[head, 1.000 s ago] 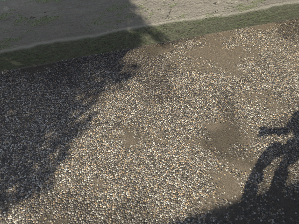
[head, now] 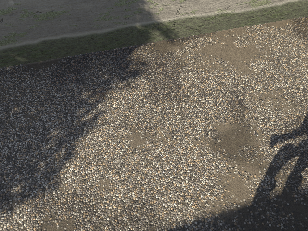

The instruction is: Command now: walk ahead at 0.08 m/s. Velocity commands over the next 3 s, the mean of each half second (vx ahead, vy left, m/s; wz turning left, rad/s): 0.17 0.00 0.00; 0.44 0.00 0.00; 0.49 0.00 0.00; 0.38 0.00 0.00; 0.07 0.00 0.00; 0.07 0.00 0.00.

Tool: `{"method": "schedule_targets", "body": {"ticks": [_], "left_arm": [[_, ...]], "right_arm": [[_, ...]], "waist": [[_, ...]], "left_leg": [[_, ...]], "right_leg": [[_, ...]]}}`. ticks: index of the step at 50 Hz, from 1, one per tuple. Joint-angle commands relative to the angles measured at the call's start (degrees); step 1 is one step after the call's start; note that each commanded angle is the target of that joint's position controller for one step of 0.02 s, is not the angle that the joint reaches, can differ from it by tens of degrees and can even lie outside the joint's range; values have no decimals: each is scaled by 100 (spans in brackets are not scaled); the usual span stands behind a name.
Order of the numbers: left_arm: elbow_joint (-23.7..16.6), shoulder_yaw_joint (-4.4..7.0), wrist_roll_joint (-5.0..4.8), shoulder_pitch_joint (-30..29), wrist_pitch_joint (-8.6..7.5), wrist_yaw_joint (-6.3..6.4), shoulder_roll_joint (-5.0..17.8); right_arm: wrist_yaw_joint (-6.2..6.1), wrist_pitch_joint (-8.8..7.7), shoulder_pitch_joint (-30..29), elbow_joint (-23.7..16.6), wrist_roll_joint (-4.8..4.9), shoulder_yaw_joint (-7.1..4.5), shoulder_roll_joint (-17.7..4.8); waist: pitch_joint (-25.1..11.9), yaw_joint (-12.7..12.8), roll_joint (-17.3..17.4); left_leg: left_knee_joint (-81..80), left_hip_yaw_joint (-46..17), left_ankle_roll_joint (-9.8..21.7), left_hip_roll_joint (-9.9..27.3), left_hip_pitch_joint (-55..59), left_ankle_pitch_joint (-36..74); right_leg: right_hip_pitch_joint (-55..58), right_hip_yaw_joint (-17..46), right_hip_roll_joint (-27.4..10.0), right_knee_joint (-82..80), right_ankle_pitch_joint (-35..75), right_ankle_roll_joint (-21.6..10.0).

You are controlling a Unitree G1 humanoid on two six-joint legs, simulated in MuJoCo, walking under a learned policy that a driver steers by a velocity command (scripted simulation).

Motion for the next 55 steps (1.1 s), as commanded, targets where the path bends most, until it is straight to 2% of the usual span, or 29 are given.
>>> {"method": "schedule_targets", "body": {"ticks": [1, 6, 7, 10, 11, 12, 14, 16, 17, 18, 19, 20, 21, 26, 27, 29, 30, 32, 33, 36, 37, 38, 39, 43, 46, 47, 48, 49, 55], "left_arm": [[-400, 126, -5, -241, -77, 36, 449], [-407, 157, -1, -209, -74, 53, 503], [-295, 88, 119, 317, -63, 7, 681], [-334, 102, 59, 296, -148, -92, 694], [-379, 176, 21, -162, -124, -77, 532], [-432, 93, 111, -264, -99, -113, 326], [-308, 98, 33, -43, -56, -27, 421], [-483, 110, 60, -485, -37, -63, 338], [-479, 111, 91, -367, -57, -91, 346], [-350, 110, 33, -39, -52, -9, 429], [-393, 112, 23, -207, -42, 23, 426], [-574, 113, 87, -551, -70, -59, 355], [-595, 140, 65, -434, -84, -56, 390], [-720, 114, 143, -535, -123, -90, 330], [-633, 91, 71, -278, -100, -4, 328], [-756, 79, 54, -536, -44, 26, 310], [-915, 91, 102, -818, -61, -58, 324], [-901, 94, 176, -646, -103, -102, 325], [-797, 75, 109, -367, -105, -20, 308], [-936, 69, 62, -654, -56, 8, 310], [-1074, 87, 105, -913, -72, -74, 344], [-1051, 87, 172, -785, -95, -102, 330], [-927, 64, 119, -459, -102, -29, 295], [-1052, 60, 69, -715, -56, -4, 302], [-1086, 55, 85, -704, -61, -11, 298], [-1201, 78, 130, -959, -90, -89, 347], [-1063, 52, 127, -554, -101, -30, 279], [-994, 98, 97, -529, -101, -8, 450], [-1070, 79, 82, -668, -56, 12, 384]], "right_arm": [[-14, -57, -9, -311, 13, -109, -417], [-30, -81, -42, -323, 29, -132, -506], [-105, -48, 490, -223, -183, -128, -637], [-99, -58, 351, -232, -150, -116, -718], [7, -97, -146, -363, 35, -102, -480], [31, -74, -251, -409, 38, -49, -385], [2, -78, 203, -193, 35, -72, -466], [-10, -24, -275, -429, -7, -47, -366], [-3, -3, -225, -453, -22, -66, -439], [-20, -24, 211, -266, 2, -75, -486], [-31, -26, 134, -294, 7, -51, -415], [-35, 2, -256, -520, -4, -48, -422], [-29, -39, -266, -570, 25, -102, -563], [-50, 41, -277, -731, -51, -106, -465], [-55, 7, 11, -587, -40, -97, -423], [-48, 2, -194, -654, -48, -56, -305], [-44, 41, -530, -853, -35, -60, -351], [-31, 48, -482, -879, -62, -111, -439], [-45, -10, -172, -731, -67, -109, -382], [-42, -39, -401, -781, -68, -76, -290], [-36, 11, -693, -957, -45, -81, -347], [-28, 25, -649, -945, -64, -120, -422], [-39, -32, -316, -795, -77, -122, -362], [-33, -61, -478, -825, -75, -89, -276], [-28, -74, -455, -818, -76, -90, -286], [-29, -23, -716, -962, -54, -101, -364], [-37, -71, -390, -800, -80, -135, -377], [-25, -92, -360, -798, -42, -126, -342], [-14, -151, -341, -782, -49, -126, -323]], "waist": [[-142, -76, 14], [-226, -45, 58], [-137, -215, 227], [-56, -88, 79], [-225, 53, -260], [-375, 62, -161], [-730, -73, 35], [153, 35, 105], [-103, 41, 134], [-479, -70, 97], [-88, -80, 32], [291, 15, 65], [38, 37, 181], [-216, -16, 103], [-612, -105, 106], [-114, -81, 43], [219, 19, 30], [-144, 33, 41], [-634, -71, 51], [-173, -44, 8], [130, 46, -17], [-134, 63, 17], [-655, -38, 35], [-200, -33, -10], [-207, -27, -21], [56, 58, -30], [-574, -15, 69], [-355, -62, 28], [-200, -55, 18]], "left_leg": [[-333, -402, 62, 419, -106, 1249], [-243, -398, 104, 437, -138, 1650], [-479, -525, 324, 342, 19, 1668], [-618, -646, 381, 475, -13, 2130], [-505, -557, 142, 655, -87, 2148], [-531, -512, 77, 573, -46, 1980], [-572, -347, 63, 330, 156, 606], [-396, -380, 119, 341, -458, 1165], [-275, -373, 168, 338, -308, 1240], [-284, -267, 194, 195, -45, 163], [-235, -266, 204, 170, -283, 99], [-75, -390, 227, 334, -538, 1212], [78, -402, 246, 326, -396, 1543], [535, -334, 254, 300, -217, 2062], [475, -197, 213, 132, -60, 900], [479, -184, 181, 81, -429, 567], [601, -317, 191, 255, -618, 1621], [801, -321, 194, 275, -412, 2033], [761, -174, 155, 112, -179, 986], [767, -150, 133, 59, -490, 691], [858, -286, 136, 228, -650, 1736], [966, -308, 146, 256, -503, 2026], [948, -152, 117, 95, -235, 1040], [914, -139, 97, 58, -524, 759], [941, -167, 103, 85, -522, 834], [1018, -309, 113, 257, -652, 1912], [1035, -186, 110, 120, -330, 1120], [1048, -159, 153, 62, -341, 900], [1065, -211, 193, 105, -455, 972]], "right_leg": [[140, 623, -576, -345, 1349, -175], [177, 582, -577, -210, 1525, -195], [229, 825, -562, -428, 1803, -441], [476, 768, -700, -441, 2219, -456], [486, 478, -683, -469, 1835, -207], [537, 509, -630, -565, 1735, -143], [640, 531, -539, -493, 738, -156], [193, 330, -448, -196, 1131, -178], [168, 267, -411, -107, 1039, -196], [234, 346, -370, -136, 205, -208], [35, 322, -329, -44, 183, -205], [-202, 181, -326, 208, 921, -195], [-189, 157, -336, 307, 1100, -191], [-242, 66, -280, 593, 1694, -181], [-9, 196, -271, 500, 844, -215], [-210, 242, -288, 565, 719, -224], [-450, 89, -311, 801, 1622, -193], [-396, 66, -302, 846, 1935, -189], [-107, 212, -288, 711, 1122, -223], [-272, 268, -322, 757, 1031, -245], [-501, 94, -337, 975, 1943, -206], [-446, 74, -327, 985, 2128, -200], [-165, 212, -305, 839, 1304, -228], [-345, 262, -324, 842, 1141, -238], [-381, 255, -304, 873, 1107, -232], [-574, 90, -322, 1093, 2031, -200], [-258, 211, -295, 925, 1318, -222], [-446, 206, -282, 949, 1109, -227], [-583, 187, -264, 967, 1007, -191]]}}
